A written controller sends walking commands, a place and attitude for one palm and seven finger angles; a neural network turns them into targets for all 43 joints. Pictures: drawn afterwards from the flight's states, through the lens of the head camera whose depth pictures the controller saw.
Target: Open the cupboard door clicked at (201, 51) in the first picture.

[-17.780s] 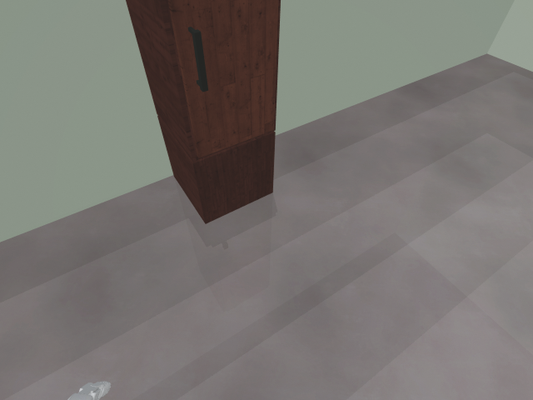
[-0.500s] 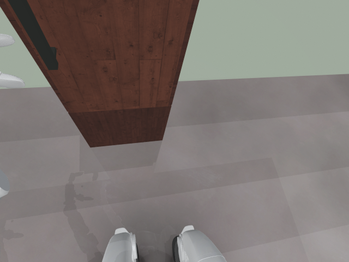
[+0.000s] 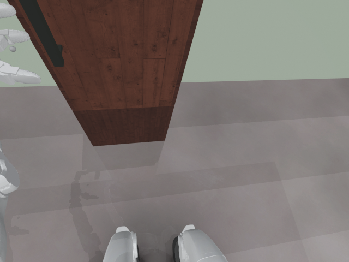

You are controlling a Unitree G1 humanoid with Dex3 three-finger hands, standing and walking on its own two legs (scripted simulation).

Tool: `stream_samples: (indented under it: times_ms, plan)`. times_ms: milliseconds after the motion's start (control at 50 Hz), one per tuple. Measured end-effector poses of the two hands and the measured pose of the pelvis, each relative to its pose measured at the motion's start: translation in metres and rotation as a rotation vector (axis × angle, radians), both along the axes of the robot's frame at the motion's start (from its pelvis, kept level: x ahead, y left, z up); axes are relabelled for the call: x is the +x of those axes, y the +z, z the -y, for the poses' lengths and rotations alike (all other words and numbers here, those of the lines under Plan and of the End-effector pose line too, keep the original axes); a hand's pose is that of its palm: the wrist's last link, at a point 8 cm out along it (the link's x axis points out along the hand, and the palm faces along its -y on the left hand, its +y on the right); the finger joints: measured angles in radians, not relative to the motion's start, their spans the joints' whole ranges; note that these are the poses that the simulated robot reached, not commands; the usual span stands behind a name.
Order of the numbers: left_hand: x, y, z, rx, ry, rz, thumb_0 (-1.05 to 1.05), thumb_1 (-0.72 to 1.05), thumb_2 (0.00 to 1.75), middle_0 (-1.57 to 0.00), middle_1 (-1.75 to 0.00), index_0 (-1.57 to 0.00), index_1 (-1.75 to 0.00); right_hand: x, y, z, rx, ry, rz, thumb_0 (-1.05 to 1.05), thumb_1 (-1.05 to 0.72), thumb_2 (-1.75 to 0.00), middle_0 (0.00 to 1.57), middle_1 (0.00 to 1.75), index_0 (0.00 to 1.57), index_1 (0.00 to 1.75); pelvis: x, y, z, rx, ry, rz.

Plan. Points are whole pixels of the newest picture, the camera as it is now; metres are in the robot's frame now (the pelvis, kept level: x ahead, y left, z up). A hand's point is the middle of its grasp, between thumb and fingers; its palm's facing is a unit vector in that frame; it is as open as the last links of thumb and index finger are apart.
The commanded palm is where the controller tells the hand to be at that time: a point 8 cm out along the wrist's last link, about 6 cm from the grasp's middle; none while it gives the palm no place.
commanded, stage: slide the fingers in behind the handle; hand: left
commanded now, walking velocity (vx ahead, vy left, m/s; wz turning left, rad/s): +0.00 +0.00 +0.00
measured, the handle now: (44, 25) +0.59 +0.22 +0.10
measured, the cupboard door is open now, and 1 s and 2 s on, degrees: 0 0 0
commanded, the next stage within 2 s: close the thumb around the handle in 1.68 s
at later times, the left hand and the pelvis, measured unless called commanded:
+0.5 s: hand (22, 48) +0.53 +0.25 +0.10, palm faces +0.03 -1.00 +0.00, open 14.0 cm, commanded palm +0.52 +0.28 +0.09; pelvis +0.00 -0.01 +0.00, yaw -1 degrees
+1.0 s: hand (43, 48) +0.54 +0.22 +0.09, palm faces +0.04 -1.00 +0.00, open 13.9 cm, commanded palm +0.52 +0.25 +0.09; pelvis +0.01 +0.00 +0.00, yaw +0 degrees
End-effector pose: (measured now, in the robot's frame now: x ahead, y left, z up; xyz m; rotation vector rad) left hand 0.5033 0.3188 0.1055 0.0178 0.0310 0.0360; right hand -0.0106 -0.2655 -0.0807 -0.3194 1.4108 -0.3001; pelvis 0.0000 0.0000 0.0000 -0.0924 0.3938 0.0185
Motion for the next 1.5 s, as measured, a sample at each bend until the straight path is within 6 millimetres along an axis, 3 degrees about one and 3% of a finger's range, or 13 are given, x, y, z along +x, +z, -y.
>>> stream_samples:
  times_ms: [320, 740, 1000, 1340, 1500]
  plan:
    - [0.008, -0.002, 0.009, -0.014, -0.006, -0.026, -0.02, -0.49, 0.30, -0.30, -1.20, -0.30, -1.20, -0.030, 0.001, 0.002, 0.010, -0.057, -0.059, 0.00, -0.90, -0.90, 0.20, 0.30, 0.20, 0.30, 0.000, -0.002, 0.008, 0.005, -0.018, -0.015]
    - [0.012, -0.009, 0.031, -0.016, -0.015, -0.018, -0.02, -0.50, 0.30, -0.30, -1.20, -0.30, -1.20, -0.004, -0.002, -0.001, 0.019, -0.016, -0.002, 0.00, -0.90, -0.90, 0.20, 0.30, 0.20, 0.30, 0.004, 0.000, 0.003, 0.002, -0.003, -0.008]
    - [0.013, -0.011, 0.046, -0.020, 0.002, -0.019, -0.02, -0.49, 0.30, -0.30, -1.20, -0.30, -1.21, -0.009, -0.006, -0.008, 0.058, -0.026, -0.021, 0.00, -0.90, -0.90, 0.20, 0.30, 0.20, 0.30, 0.007, 0.001, 0.003, 0.009, -0.003, -0.003]
    - [0.011, -0.009, 0.072, -0.012, -0.007, -0.010, -0.02, -0.49, 0.30, -0.30, -1.20, -0.30, -1.21, -0.012, -0.006, 0.002, 0.062, -0.031, -0.002, 0.00, -0.90, -0.90, 0.20, 0.30, 0.20, 0.30, 0.005, 0.002, 0.010, 0.018, -0.006, 0.011]
    - [0.008, -0.004, 0.070, -0.001, 0.011, 0.011, -0.02, -0.49, 0.30, -0.30, -1.20, -0.30, -1.20, -0.010, -0.007, 0.006, 0.060, -0.035, 0.017, 0.00, -0.90, -0.90, 0.20, 0.30, 0.20, 0.30, 0.004, 0.002, 0.013, 0.023, -0.011, 0.015]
